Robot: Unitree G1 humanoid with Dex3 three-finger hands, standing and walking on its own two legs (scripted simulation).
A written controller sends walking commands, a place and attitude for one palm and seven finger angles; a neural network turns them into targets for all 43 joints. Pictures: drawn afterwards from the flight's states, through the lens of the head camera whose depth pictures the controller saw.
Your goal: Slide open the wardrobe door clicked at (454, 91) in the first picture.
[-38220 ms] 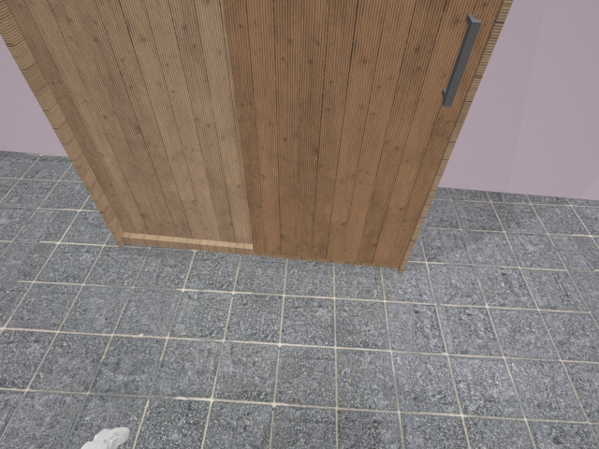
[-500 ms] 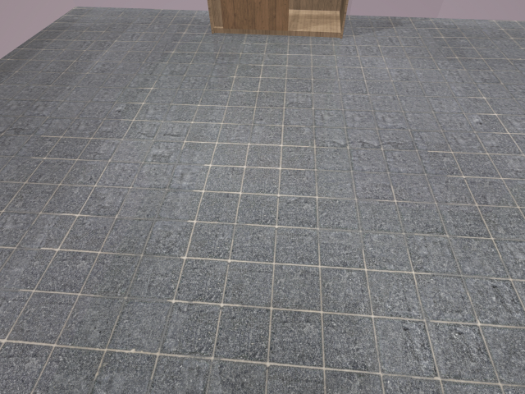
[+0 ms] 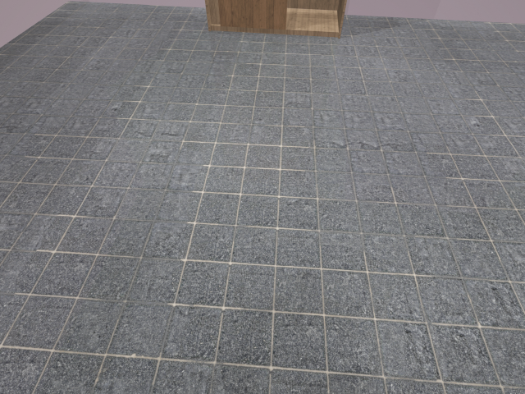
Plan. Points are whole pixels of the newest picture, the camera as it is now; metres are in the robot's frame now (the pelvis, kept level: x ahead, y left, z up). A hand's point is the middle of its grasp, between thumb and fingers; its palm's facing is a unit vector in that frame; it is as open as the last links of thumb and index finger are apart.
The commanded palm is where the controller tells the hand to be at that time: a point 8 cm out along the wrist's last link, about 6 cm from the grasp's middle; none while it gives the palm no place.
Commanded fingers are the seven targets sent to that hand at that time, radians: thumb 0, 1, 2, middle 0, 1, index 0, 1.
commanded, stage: look to check the result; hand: right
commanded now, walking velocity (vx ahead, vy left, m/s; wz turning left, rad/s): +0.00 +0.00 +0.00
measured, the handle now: out of the picture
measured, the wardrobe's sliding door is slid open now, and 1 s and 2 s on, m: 0.48 0.48 0.48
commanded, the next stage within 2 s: stand and wait in 1.28 s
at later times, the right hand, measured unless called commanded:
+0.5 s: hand out of the picture +0.08 -0.20 -0.16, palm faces +0.01 +0.96 -0.28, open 7.4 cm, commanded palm none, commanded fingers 0.00 -0.90 -0.90 0.20 0.30 0.20 0.30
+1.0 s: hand out of the picture +0.08 -0.21 -0.16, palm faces +0.01 +0.96 -0.29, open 7.4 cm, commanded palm none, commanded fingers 0.00 -0.90 -0.90 0.20 0.30 0.20 0.30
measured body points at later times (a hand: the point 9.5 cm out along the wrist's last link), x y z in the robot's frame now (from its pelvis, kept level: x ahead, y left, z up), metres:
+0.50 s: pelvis +0.01 +0.02 +0.00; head +0.02 +0.02 +0.45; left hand +0.05 +0.29 -0.15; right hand +0.08 -0.25 -0.14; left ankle +0.03 +0.13 -0.74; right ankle -0.05 -0.10 -0.74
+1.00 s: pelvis +0.01 +0.02 +0.00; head +0.02 +0.02 +0.45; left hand +0.07 +0.30 -0.13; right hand +0.08 -0.26 -0.14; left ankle +0.03 +0.13 -0.74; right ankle -0.05 -0.10 -0.74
